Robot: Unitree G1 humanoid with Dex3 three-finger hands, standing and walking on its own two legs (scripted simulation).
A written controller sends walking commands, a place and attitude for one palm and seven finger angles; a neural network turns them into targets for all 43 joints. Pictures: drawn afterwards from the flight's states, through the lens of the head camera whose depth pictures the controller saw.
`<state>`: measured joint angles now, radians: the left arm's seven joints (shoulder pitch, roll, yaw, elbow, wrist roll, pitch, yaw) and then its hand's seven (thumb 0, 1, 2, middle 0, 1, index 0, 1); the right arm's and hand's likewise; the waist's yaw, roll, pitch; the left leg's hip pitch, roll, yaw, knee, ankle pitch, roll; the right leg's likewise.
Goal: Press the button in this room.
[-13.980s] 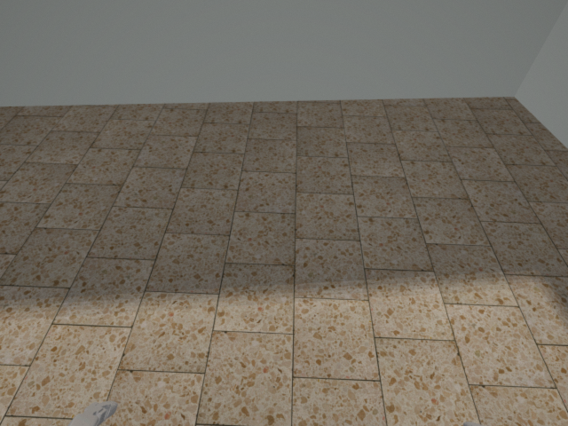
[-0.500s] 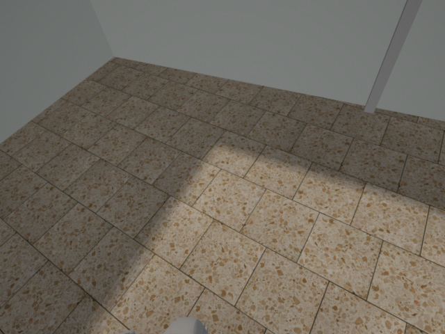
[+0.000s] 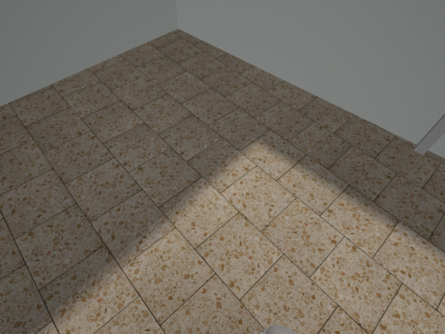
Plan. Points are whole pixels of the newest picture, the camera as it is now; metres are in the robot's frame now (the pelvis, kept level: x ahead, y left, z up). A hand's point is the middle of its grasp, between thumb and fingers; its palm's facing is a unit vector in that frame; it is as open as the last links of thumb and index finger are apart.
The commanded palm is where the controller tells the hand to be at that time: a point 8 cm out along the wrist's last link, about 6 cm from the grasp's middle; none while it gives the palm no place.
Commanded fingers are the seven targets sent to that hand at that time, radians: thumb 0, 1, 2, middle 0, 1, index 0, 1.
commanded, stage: turn or walk to find it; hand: left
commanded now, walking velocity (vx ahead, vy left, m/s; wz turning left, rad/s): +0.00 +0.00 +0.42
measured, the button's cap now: out of the picture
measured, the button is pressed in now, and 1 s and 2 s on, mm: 0 0 0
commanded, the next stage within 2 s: none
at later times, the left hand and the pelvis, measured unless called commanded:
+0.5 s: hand out of the picture +0.00 +0.13 -0.14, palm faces +0.24 -0.93 -0.29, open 7.3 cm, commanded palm none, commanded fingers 0.00 0.90 0.90 -0.20 -0.30 -0.20 -0.30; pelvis -0.02 -0.07 +0.00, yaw +14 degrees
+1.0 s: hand out of the picture -0.10 +0.19 -0.17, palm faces +0.45 -0.86 -0.25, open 7.3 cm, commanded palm none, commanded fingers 0.00 0.90 0.90 -0.20 -0.30 -0.20 -0.30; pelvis -0.07 -0.03 +0.00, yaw +25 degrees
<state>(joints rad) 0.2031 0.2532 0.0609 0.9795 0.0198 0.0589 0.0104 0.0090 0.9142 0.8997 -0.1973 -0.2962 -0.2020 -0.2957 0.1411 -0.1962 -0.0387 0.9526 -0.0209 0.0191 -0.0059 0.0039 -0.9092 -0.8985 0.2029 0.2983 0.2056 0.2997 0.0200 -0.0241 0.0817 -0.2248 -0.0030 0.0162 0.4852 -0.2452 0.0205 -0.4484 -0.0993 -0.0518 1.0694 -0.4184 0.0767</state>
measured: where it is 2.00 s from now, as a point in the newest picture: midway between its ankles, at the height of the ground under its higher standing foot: outside the picture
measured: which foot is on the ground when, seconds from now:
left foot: down 0.00-0.22, up 0.24-0.72, down 0.74-1.00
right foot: up 0.00-0.18, down 0.20-0.74, up 0.76-1.00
